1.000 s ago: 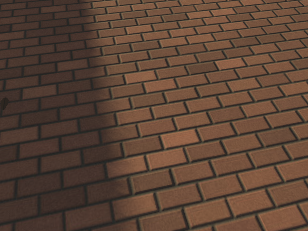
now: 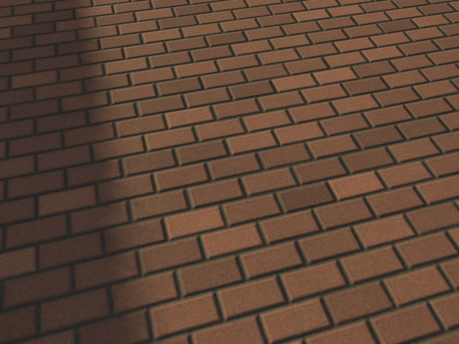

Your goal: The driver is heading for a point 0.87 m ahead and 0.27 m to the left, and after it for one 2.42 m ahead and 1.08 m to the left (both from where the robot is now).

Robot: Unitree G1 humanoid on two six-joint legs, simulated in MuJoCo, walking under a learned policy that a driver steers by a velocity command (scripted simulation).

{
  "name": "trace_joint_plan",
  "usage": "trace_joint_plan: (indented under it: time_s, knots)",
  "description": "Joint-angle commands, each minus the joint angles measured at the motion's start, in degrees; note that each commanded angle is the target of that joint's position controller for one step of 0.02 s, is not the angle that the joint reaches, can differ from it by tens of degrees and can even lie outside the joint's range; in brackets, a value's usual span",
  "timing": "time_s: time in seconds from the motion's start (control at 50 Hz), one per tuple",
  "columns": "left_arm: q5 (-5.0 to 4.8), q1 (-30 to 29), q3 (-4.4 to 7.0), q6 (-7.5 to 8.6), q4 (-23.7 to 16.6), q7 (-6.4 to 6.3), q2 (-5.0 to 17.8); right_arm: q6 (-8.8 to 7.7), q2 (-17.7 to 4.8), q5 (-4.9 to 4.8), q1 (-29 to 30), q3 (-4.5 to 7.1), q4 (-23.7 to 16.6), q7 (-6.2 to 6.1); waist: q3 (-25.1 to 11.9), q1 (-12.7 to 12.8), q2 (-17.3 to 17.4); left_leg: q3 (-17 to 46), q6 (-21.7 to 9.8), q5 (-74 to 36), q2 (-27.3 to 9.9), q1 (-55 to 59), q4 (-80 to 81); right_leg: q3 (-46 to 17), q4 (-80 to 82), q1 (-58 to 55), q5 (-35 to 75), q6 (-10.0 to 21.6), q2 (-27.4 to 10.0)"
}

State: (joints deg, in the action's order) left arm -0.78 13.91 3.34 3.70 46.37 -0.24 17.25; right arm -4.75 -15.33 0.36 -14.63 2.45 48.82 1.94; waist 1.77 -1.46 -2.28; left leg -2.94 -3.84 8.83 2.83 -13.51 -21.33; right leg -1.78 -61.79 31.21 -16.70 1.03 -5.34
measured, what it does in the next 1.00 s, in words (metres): walks ahead, turning left: right foot, then left foot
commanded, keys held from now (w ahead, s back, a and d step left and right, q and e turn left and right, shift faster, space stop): w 0.06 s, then w+q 0.94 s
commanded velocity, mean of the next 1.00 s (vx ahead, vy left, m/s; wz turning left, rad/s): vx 0.50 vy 0.00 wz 0.42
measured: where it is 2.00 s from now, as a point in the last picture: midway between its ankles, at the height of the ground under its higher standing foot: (153, 241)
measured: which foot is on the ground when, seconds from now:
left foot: down 0.00-0.32, up 0.34-0.82, down 0.84-1.00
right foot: up 0.00-0.30, down 0.32-0.84, up 0.86-1.00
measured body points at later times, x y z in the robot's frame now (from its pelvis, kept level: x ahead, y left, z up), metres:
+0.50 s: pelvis +0.27 -0.06 +0.00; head +0.30 -0.06 +0.45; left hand +0.33 +0.23 -0.11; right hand +0.40 -0.33 -0.13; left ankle +0.23 +0.09 -0.66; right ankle +0.32 -0.16 -0.74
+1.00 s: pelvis +0.51 +0.08 -0.01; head +0.54 +0.11 +0.44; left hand +0.50 +0.39 -0.12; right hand +0.73 -0.12 -0.11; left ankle +0.52 +0.15 -0.74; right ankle +0.56 -0.09 -0.66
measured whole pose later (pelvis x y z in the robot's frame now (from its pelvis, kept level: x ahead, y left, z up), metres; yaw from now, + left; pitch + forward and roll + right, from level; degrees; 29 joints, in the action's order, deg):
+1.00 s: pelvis +0.51 +0.08 -0.01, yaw +29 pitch +1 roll -1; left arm -0.3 8.2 3.6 6.5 47.1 0.1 17.2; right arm -2.4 -16.2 -0.5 -14.9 4.5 41.9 1.6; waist 4.0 -0.9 -1.0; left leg 0.6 -5.8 9.6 5.1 -17.4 -26.3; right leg -2.1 -64.9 27.7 -20.0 -0.4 -4.6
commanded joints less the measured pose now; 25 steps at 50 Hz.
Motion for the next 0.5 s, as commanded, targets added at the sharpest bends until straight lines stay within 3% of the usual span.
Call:
trace_joint_plan:
  time_s: [0.02, 0.12, 0.2, 0.26, 0.28, 0.3, 0.32, 0.34, 0.36, 0.38, 0.42, 0.46, 0.5]
  knots:
    - [0.54, 0.71, 0.89, -0.22, -3.2, -0.4, 3.24, -1.43, -8.31, -0.1, 2.03, 1.86, -2.84, -0.61, -1.1, 1.78, 6.23, 13.9, -10.38, -7.27, -15.65, 3.15, 14.44, -1.93, 5.18, 5.89, 6.88, -1.51, -3.26]
    - [0.7, -9.83, 0.09, 0.86, -5.76, 0.35, 1.3, -0.59, -9.8, -1.11, -2.92, 2.21, -0.49, -1.73, 1.05, -1.47, 5.02, 8.78, -8.0, -9.5, -12.64, 4.24, 14.57, -0.09, 23.77, 3.83, 20.94, -2.57, -0.68]
    - [0.05, -16.15, -0.03, 1.82, -7.57, 1.55, 1.88, 0.58, -10.58, -1.79, -7.01, 2.61, 1.27, -2.21, 2.23, -3.17, 5.43, 11.41, -7.73, -7.47, -14.55, 8.36, 11.25, -0.54, 31.41, 2.12, 21.3, -2.71, 1.49]
    - [-0.04, -14.49, 0.69, 2.61, -7.3, 1.98, 4.34, 1.39, -11.29, -1.88, -6.72, 3.21, 1.51, -2.76, 1.12, -0.87, 7.06, 14.78, -6.27, -8.88, -16.5, 11.42, 6.69, -1.43, 34.62, -2.67, 16.18, -1.24, 2.24]
    - [-0.04, -11.28, 1.17, 2.84, -6.42, 1.86, 5.27, 1.66, -11.37, -1.86, -5.97, 3.31, 1.39, -2.81, -0.36, 1.22, 7.56, 14.85, -5.53, -12.2, -15.99, 11.1, 3.38, -0.52, 35.85, -7.67, 14.38, -0.33, 2.92]
    - [0.18, -4.33, 2.37, 3.02, -4.33, 1.42, 7.49, 1.77, -10.02, -1.59, -5.8, 2.83, 1.17, -2.77, -4.75, 4.5, 6.74, 13.12, -4.01, -16.85, -12.93, 9.19, -4.37, 0.31, 36.91, -18.06, 13.57, 1.32, 3.36]
    - [1.23, 5.2, 3.48, 3.11, -2.83, 0.89, 10.94, 1.73, -6.54, -0.63, -5.48, 1.55, -0.28, -2.62, -13.51, 8.45, 2.68, 10.48, -1.93, -9.26, -9.02, 0.73, -19.96, -6.68, 34.17, -34.17, 13.21, 4.7, -4.46]
    - [1.25, 9.66, 4.79, 2.26, -1.46, 0.75, 16.0, 0.75, -0.27, -0.91, -13.06, -0.22, -1.67, -2.43, -21.98, 5.89, -13.01, 4.36, 2.29, 17.46, -0.12, -21.18, -40.4, -29.45, 37.28, -55.08, 4.52, 12.85, -18.48]
    - [0.97, 10.24, 3.54, 2.03, -1.54, 0.87, 10.92, 0.2, -4.73, -2.23, -11.46, 0.73, -1.23, -2.42, -22.18, 7.47, -12.55, 10.23, 2.33, 25.04, -1.98, -27.79, -49.13, -38.51, 43.61, -53.05, -7.19, 13.44, -18.95]
    - [0.79, 6.21, 2.42, 2.15, -2.06, 0.73, 7.37, 0.1, -9.35, -3.24, -6.17, 2.13, -2.56, -2.46, -13.33, 7.56, -7.75, 10.59, 1.67, 20.53, -4.74, -30.99, -51.47, -30.35, 45.23, -45.77, -9.65, 10.79, -16.89]
    - [1.01, -0.89, 1.26, 2.21, -2.22, 0.73, 3.83, 0.69, -8.52, -2.36, -2.44, 2.52, -3.47, -2.75, -5.05, 4.67, -4.1, 9.04, 1.96, 12.45, -8.65, -28.33, -48.35, -18.32, 48.45, -32.58, -0.18, 8.97, -12.88]
    - [1.48, -3.85, 1.08, 2.71, -1.69, 0.71, 2.63, 1.99, -6.21, -2.27, -3.68, 2.71, -3.56, -2.47, -2.45, 2.04, -5.43, 9.11, 2.35, 8.82, -10.71, -23.18, -45.25, -10.62, 51.77, -25.55, 5.98, 8.26, -10.51]
    - [1.42, -4.24, 1.56, 3.22, -0.81, 0.56, 3.71, 3.1, -4.36, -2.19, -2.69, 2.53, -4.62, -2.33, -0.92, 1.26, -3.62, 8.64, 2.99, 6.4, -11.23, -23.67, -43.2, -5.74, 53.84, -23.39, 11.23, 9.11, -10.69]
Keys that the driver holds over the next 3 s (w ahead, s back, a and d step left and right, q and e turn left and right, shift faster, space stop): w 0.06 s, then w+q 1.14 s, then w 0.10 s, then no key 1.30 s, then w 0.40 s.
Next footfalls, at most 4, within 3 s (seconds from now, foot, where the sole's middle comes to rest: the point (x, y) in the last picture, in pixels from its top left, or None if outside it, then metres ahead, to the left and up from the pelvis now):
0.32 right None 0.36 -0.15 -0.78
0.84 left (168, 320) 0.55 0.17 -0.78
1.32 right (180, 218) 0.91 0.15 -0.78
1.70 left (109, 248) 0.79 0.38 -0.78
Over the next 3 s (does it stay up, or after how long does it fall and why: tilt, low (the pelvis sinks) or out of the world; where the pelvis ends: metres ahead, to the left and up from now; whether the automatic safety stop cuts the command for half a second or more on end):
stays up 0.86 0.32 0.00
